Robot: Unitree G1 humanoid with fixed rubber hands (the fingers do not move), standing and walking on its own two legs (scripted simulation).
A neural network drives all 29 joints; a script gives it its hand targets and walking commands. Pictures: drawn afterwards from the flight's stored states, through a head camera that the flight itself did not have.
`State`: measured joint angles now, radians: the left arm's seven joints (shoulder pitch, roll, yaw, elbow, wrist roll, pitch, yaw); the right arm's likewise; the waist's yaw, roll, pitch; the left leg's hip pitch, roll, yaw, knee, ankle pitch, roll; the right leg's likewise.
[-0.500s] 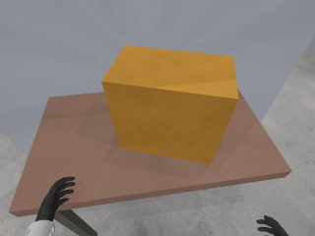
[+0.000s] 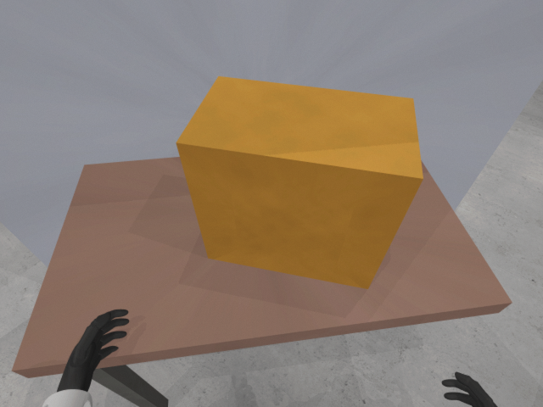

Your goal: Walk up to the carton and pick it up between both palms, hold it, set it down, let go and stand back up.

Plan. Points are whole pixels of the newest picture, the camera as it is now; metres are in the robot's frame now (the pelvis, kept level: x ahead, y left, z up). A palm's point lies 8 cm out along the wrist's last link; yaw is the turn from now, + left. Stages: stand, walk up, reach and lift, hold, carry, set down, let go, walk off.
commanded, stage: stand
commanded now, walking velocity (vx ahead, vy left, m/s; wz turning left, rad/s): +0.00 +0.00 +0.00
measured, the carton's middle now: (297, 188) +0.45 -0.03 +0.06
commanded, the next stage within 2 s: none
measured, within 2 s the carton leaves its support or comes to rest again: neither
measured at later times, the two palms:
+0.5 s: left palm (81, 374) +0.18 +0.27 -0.01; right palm out of the picture +0.12 -0.29 -0.08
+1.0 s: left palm (80, 374) +0.18 +0.27 -0.01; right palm out of the picture +0.12 -0.29 -0.08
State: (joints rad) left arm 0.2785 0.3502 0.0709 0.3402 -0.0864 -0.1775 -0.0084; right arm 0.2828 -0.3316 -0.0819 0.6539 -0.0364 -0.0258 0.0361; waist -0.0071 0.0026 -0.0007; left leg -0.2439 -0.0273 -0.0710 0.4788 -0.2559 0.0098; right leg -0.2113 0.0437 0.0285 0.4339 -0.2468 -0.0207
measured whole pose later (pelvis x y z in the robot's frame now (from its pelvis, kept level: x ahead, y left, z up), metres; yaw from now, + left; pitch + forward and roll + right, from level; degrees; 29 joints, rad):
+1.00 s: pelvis +0.01 +0.00 +0.00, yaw +0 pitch +2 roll -1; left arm 0.32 0.35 0.07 0.29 -0.09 -0.19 -0.01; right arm 0.27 -0.33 -0.08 0.65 -0.03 -0.01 0.04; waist 0.00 0.00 0.00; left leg -0.25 -0.03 -0.07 0.49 -0.27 0.01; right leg -0.21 0.04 0.03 0.43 -0.26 -0.02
